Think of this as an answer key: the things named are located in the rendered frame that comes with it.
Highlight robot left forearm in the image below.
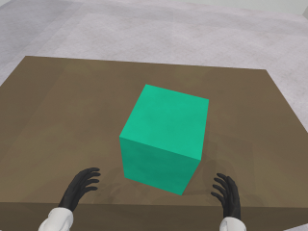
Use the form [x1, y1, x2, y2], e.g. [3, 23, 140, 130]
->
[38, 207, 73, 231]

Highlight left robot hand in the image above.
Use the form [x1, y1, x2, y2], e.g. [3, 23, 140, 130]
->
[58, 167, 101, 212]

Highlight right robot hand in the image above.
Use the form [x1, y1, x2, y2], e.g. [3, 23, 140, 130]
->
[211, 173, 241, 220]

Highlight robot right forearm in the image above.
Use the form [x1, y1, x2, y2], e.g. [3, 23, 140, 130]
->
[219, 217, 246, 231]

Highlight pedestal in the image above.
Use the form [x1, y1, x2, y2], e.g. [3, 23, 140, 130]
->
[0, 56, 308, 231]

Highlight carton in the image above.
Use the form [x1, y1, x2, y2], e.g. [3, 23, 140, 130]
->
[119, 84, 209, 195]

